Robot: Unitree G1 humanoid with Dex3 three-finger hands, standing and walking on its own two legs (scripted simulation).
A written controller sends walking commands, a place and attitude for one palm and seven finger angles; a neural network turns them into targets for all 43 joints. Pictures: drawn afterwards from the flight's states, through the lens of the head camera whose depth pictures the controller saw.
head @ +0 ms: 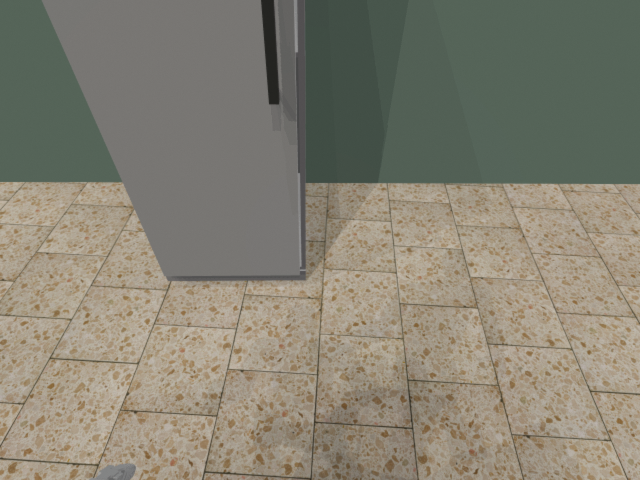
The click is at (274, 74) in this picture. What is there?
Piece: fridge door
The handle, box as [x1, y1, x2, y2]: [261, 0, 278, 103]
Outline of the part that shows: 261,0 269,103 278,103 278,82 273,0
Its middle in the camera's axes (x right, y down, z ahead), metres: -0.10 -0.46 +0.75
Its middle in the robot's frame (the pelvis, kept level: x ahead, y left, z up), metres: +0.89 +0.16 +0.23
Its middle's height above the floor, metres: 1.00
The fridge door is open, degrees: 0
